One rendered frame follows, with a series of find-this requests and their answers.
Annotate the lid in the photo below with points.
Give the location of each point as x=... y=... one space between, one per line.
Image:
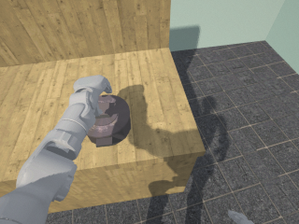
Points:
x=118 y=118

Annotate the right robot hand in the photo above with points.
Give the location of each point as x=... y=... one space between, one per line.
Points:
x=239 y=218

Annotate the left robot forearm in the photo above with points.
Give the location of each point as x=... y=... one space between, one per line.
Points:
x=67 y=136

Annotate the pot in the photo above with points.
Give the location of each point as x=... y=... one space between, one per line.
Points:
x=113 y=139

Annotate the left robot upper arm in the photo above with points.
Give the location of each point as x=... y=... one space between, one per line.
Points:
x=48 y=179

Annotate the left robot hand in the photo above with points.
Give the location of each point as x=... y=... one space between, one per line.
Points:
x=97 y=82

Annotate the knob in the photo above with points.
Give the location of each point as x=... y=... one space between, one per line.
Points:
x=105 y=107

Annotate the table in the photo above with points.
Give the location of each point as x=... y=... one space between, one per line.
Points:
x=46 y=46

